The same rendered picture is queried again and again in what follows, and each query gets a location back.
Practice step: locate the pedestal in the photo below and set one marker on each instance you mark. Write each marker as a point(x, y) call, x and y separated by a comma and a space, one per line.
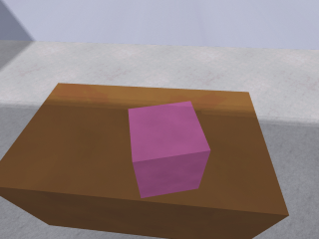
point(72, 166)

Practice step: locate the carton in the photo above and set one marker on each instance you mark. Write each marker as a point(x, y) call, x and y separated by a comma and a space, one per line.
point(169, 148)

